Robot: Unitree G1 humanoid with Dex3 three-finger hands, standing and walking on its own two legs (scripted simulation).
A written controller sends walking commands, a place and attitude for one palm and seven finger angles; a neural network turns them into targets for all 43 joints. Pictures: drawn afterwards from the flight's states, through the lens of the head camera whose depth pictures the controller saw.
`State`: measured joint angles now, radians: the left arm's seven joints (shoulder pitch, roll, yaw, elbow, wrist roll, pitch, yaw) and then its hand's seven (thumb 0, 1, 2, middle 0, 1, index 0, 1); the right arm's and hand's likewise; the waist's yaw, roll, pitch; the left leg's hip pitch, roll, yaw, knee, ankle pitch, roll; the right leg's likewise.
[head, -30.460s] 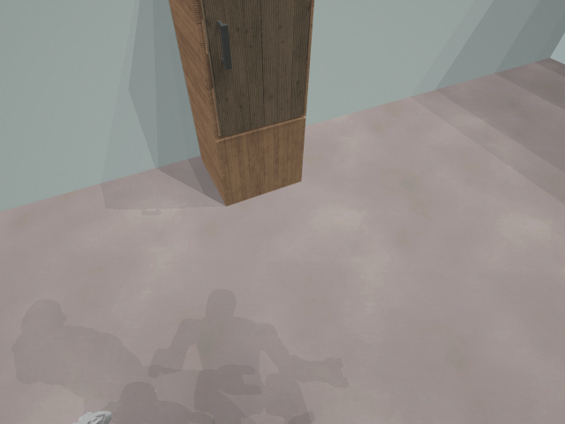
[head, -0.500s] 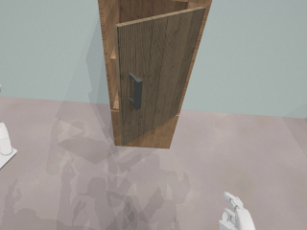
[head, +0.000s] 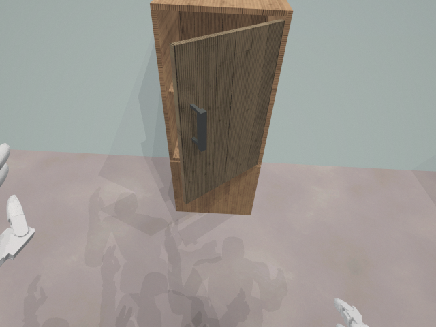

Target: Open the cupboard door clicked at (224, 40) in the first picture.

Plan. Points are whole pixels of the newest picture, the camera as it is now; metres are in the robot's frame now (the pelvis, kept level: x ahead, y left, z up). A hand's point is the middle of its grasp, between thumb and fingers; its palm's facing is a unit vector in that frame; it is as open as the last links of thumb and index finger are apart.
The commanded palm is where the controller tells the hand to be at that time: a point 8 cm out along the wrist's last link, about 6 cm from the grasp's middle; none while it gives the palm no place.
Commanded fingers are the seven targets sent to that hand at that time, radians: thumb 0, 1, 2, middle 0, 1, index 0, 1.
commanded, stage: stop stepping back and stand still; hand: left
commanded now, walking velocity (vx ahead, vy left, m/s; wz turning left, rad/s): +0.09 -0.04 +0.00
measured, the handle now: (197, 127) +0.64 +0.08 +0.02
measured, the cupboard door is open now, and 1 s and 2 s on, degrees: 40 40 40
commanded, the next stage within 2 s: let the arm hang, fingers relaxed in 0.10 s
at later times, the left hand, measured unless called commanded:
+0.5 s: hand out of the picture +0.07 +0.18 -0.17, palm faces +0.12 -0.98 -0.17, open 6.9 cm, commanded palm none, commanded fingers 0.00 0.90 0.90 -0.20 -0.30 -0.20 -0.30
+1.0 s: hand out of the picture -0.01 +0.17 -0.16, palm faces +0.08 -0.98 -0.19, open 7.3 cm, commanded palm none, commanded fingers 0.00 0.90 0.90 -0.20 -0.30 -0.20 -0.30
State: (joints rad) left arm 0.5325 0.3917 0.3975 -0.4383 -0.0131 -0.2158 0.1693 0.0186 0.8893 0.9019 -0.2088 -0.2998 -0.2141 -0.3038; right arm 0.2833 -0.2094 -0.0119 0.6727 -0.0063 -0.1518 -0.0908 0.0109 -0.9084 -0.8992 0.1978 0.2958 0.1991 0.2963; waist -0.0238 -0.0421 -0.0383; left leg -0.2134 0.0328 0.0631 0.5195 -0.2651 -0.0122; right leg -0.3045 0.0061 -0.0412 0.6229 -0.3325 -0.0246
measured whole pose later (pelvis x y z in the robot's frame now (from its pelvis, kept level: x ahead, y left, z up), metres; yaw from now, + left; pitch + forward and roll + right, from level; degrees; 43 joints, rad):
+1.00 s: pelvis +0.02 +0.01 +0.01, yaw +2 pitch -2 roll +0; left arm 0.29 0.13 0.00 1.16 0.00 0.00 0.03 0.01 0.91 0.90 -0.20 -0.30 -0.20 -0.30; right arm 0.30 -0.12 0.02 1.17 -0.02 0.01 -0.03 0.00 -0.91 -0.90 0.20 0.30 0.20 0.30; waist 0.00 0.02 0.04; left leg -0.16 0.00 0.05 0.40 -0.22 0.01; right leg -0.17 0.01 -0.07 0.41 -0.22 -0.04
